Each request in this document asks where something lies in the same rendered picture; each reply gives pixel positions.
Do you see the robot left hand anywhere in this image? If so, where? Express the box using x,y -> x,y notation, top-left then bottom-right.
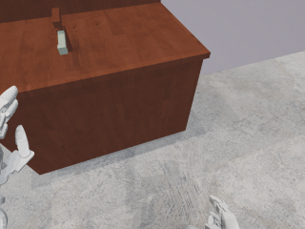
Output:
0,86 -> 34,189

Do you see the tap lever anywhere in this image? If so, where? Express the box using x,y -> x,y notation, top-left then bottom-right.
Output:
57,31 -> 69,55

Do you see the robot right hand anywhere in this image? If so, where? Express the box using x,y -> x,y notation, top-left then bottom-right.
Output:
205,195 -> 240,229

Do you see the counter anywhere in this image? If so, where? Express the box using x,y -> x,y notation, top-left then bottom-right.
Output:
0,0 -> 211,176

